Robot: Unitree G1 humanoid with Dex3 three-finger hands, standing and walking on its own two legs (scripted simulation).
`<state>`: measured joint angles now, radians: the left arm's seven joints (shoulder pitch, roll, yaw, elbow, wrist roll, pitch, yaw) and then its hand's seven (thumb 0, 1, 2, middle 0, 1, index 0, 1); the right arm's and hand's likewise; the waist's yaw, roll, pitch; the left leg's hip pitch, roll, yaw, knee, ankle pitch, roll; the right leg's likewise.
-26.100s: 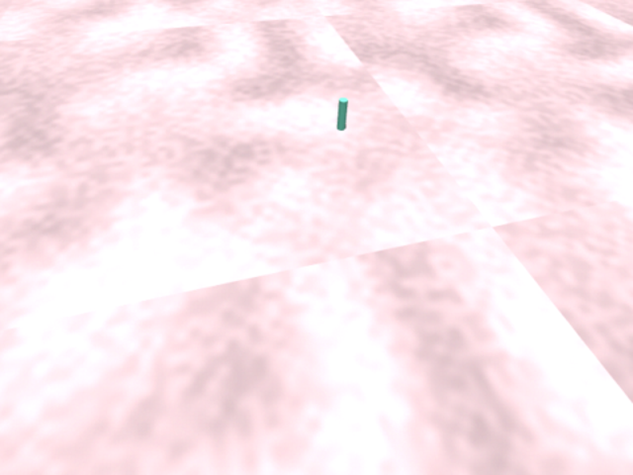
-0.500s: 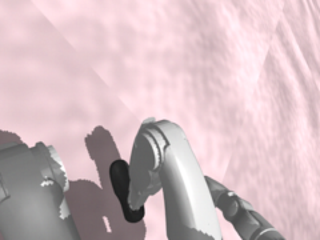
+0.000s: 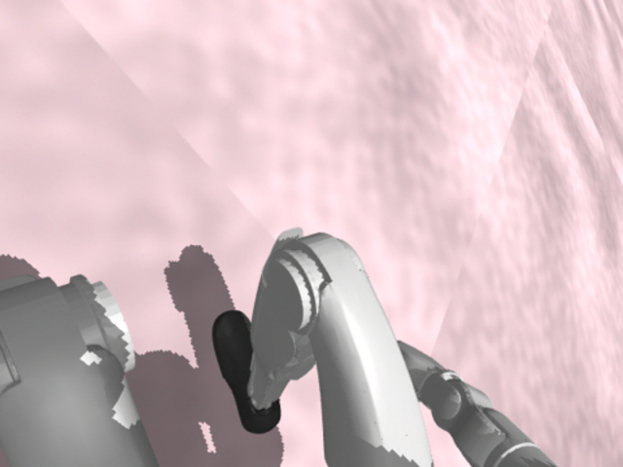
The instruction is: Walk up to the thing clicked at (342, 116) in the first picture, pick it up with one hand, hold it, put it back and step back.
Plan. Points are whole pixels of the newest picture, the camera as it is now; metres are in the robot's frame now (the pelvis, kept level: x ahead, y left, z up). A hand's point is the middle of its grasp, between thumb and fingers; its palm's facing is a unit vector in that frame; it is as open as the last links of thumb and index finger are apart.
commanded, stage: withdraw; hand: left
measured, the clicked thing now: out of the picture +0.41 +0.37 -0.20
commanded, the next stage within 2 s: rise in 0.28 s
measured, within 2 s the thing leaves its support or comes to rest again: neither
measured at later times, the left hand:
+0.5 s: hand out of the picture +0.34 +0.43 -0.08, palm faces +0.50 -0.85 -0.16, open 17.2 cm
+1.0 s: hand out of the picture +0.24 +0.39 +0.08, palm faces +0.40 -0.75 -0.53, open 17.4 cm
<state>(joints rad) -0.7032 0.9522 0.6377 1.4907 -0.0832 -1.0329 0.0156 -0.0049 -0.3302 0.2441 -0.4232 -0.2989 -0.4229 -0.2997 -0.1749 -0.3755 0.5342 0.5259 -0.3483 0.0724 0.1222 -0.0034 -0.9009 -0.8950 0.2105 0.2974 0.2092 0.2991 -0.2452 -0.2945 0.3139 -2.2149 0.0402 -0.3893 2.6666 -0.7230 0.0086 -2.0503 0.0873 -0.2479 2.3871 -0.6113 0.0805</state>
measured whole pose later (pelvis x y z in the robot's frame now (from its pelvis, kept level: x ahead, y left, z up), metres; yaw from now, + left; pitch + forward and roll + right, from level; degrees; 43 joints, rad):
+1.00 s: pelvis +0.02 -0.02 +0.16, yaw +12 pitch +32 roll -5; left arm -0.11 0.53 0.43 0.44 0.04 -0.06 0.02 -0.01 -0.54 0.06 -0.06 -0.05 -0.06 -0.06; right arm 0.07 -0.26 0.01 0.55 0.05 0.14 0.01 0.01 -0.91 -0.90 0.21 0.30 0.21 0.30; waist -0.01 0.00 -0.10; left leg -1.95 0.06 -0.08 2.05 -0.67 0.00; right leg -1.89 0.00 -0.05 1.98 -0.65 0.03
